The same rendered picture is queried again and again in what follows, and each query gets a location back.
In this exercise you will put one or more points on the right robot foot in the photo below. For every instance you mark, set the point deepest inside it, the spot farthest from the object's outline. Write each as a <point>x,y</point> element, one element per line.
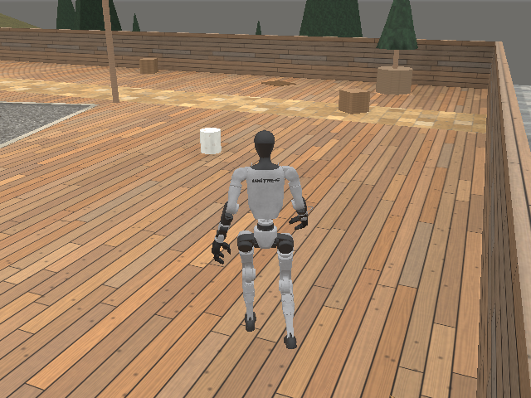
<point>290,342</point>

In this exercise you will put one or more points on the right robot hand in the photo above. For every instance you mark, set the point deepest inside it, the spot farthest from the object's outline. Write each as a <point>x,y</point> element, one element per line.
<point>300,226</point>

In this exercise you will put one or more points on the left robot thigh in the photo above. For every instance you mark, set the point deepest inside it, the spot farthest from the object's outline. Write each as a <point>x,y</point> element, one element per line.
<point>245,243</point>

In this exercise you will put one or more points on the left robot forearm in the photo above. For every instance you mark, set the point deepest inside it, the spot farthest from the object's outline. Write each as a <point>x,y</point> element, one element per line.
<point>224,225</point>

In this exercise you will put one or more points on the robot right upper arm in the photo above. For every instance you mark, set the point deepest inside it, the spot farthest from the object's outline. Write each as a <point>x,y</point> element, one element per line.
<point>295,187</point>

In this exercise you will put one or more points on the right robot forearm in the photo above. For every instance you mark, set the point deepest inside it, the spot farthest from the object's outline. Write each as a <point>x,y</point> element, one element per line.
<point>302,213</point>

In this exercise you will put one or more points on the robot left upper arm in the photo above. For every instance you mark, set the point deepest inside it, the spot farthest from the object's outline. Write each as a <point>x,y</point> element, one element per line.
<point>237,177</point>

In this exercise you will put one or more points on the left robot hand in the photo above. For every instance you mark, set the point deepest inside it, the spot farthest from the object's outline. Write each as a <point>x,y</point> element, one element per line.
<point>216,250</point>

